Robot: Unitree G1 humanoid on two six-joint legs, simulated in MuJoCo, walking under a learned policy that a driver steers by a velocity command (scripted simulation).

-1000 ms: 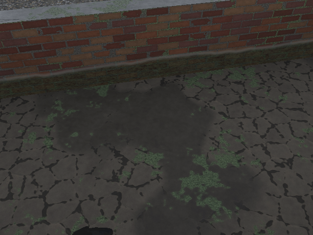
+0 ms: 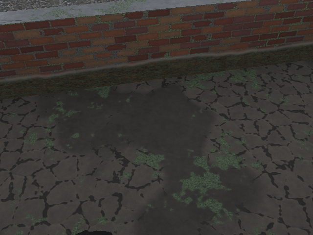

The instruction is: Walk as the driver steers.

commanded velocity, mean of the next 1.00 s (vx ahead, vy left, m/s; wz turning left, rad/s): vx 0.35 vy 0.00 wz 0.00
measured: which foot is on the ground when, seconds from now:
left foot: down 0.00-1.00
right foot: down 0.00-1.00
